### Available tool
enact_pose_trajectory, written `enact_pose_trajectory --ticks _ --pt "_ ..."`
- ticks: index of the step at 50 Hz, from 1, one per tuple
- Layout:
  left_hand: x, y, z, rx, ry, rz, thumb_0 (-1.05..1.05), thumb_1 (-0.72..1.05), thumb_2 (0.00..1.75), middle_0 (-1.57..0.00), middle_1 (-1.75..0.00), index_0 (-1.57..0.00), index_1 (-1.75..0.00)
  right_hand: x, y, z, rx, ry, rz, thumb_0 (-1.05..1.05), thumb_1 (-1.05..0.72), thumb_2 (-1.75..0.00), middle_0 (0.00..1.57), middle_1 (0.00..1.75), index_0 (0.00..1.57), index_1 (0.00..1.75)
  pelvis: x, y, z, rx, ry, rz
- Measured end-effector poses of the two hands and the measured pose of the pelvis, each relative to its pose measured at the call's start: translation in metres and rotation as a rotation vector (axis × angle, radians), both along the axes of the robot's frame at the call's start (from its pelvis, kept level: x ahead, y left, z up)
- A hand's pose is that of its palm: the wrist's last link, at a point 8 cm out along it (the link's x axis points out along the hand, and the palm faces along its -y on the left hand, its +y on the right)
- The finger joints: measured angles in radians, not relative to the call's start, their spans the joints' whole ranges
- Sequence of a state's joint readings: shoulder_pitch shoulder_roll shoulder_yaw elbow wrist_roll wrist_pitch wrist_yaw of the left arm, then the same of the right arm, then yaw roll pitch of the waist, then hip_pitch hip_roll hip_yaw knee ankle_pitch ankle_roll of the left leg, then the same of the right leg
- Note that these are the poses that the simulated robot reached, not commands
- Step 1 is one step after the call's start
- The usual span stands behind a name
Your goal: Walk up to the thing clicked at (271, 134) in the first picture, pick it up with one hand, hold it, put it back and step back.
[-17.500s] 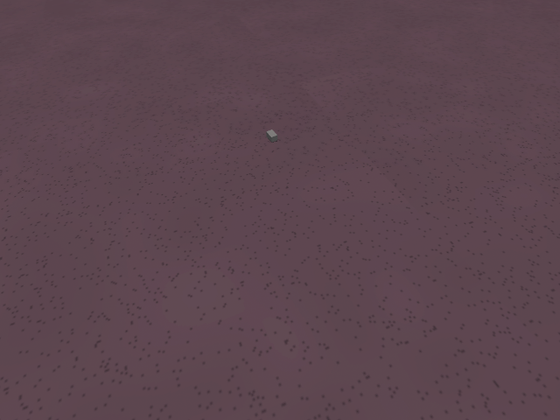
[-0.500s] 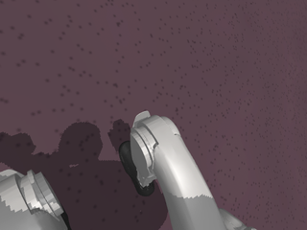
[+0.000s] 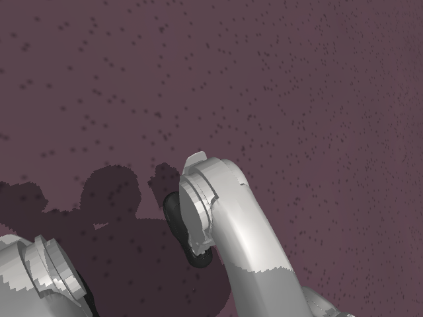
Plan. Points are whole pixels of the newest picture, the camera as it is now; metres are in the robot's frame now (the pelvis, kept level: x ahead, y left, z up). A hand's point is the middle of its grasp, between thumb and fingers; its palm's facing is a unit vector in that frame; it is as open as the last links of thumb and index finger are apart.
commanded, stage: close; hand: left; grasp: from above
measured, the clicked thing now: out of the picture +0.49 +0.31 -0.30
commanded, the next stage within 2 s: settle in 0.58 s
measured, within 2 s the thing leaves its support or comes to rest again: leaves its support in 0.94 s
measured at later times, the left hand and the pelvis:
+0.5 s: hand out of the picture +0.48 +0.31 -0.26, palm faces -0.43 -0.16 -0.89, open 7.0 cm; pelvis +0.00 +0.00 +0.00, yaw +0 degrees
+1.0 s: hand out of the picture +0.48 +0.32 -0.25, palm faces -0.41 -0.16 -0.90, open 7.0 cm; pelvis +0.00 +0.00 +0.00, yaw +0 degrees
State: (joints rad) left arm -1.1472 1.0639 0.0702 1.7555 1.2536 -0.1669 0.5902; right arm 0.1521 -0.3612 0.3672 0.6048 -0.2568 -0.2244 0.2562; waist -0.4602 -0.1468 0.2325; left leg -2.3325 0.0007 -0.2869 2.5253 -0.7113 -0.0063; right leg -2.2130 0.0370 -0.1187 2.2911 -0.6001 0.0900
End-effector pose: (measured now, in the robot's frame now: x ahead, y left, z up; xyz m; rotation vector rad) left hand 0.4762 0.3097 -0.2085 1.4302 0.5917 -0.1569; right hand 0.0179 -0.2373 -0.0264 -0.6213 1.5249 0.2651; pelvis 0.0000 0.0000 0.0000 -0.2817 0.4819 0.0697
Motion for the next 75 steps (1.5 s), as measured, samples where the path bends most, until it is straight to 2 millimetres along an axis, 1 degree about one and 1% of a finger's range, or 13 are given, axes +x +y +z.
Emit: enact_pose_trajectory --ticks 12,18,32,42,46,53,60,68,75 --pt "0.003 0.002 0.001 0.000 -0.014 -0.005 0.00 0.45 0.22 -0.84 -0.34 -0.86 -0.31 0.005 0.002 0.000 -0.008 -0.008 0.006 0.00 -0.90 -0.90 0.20 0.30 0.20 0.30 0.001 0.001 0.001 -0.006 0.007 -0.002" --pt "0.004 0.003 0.002 0.003 -0.016 0.000 0.00 0.48 0.14 -0.88 -0.28 -0.90 -0.24 0.006 0.003 0.000 -0.005 -0.008 0.007 0.00 -0.90 -0.90 0.20 0.30 0.20 0.30 0.001 0.002 0.002 -0.005 0.011 -0.002" --pt "0.008 0.004 0.003 0.005 -0.014 0.006 0.00 0.50 0.00 -0.98 -0.16 -1.00 -0.13 0.005 0.000 0.000 -0.011 -0.005 0.003 0.00 -0.90 -0.90 0.20 0.30 0.20 0.30 0.001 0.001 0.001 -0.003 0.012 -0.003" --pt "0.008 0.005 0.004 0.008 -0.012 0.020 0.00 0.47 0.01 -1.02 -0.11 -1.03 -0.08 0.002 -0.004 0.004 -0.029 0.004 -0.015 0.00 -0.91 -0.90 0.20 0.30 0.20 0.30 0.002 0.000 0.003 -0.001 0.022 -0.003" --pt "0.010 0.008 0.007 0.010 -0.020 0.024 0.00 0.46 0.01 -1.03 -0.09 -1.05 -0.06 0.001 -0.007 0.006 -0.036 0.012 -0.022 0.00 -0.91 -0.90 0.20 0.30 0.20 0.30 0.002 -0.001 0.004 0.000 0.027 -0.002" --pt "0.013 0.018 0.025 0.021 -0.048 0.038 0.00 0.45 0.00 -1.05 -0.07 -1.07 -0.04 0.003 -0.015 0.007 -0.050 0.007 -0.047 0.00 -0.91 -0.90 0.20 0.30 0.21 0.30 0.004 -0.001 0.005 0.004 0.041 0.003" --pt "0.009 0.026 0.056 0.035 -0.057 0.035 0.00 0.44 0.00 -1.07 -0.06 -1.08 -0.03 0.013 -0.023 0.003 -0.053 -0.030 -0.086 0.00 -0.91 -0.90 0.20 0.30 0.21 0.30 0.005 -0.002 0.008 0.017 0.068 0.014" --pt "0.001 0.024 0.092 0.034 -0.029 0.003 0.00 0.44 0.00 -1.08 -0.04 -1.10 -0.01 0.034 -0.032 -0.007 -0.041 -0.103 -0.102 0.00 -0.91 -0.90 0.20 0.30 0.21 0.30 0.003 -0.003 0.011 0.039 0.085 0.034" --pt "0.000 0.019 0.114 0.034 -0.032 -0.023 0.00 0.44 0.00 -1.08 -0.03 -1.10 0.00 0.047 -0.034 -0.018 -0.027 -0.152 -0.111 0.00 -0.91 -0.90 0.20 0.30 0.20 0.30 0.001 -0.006 0.013 0.063 0.090 0.045"
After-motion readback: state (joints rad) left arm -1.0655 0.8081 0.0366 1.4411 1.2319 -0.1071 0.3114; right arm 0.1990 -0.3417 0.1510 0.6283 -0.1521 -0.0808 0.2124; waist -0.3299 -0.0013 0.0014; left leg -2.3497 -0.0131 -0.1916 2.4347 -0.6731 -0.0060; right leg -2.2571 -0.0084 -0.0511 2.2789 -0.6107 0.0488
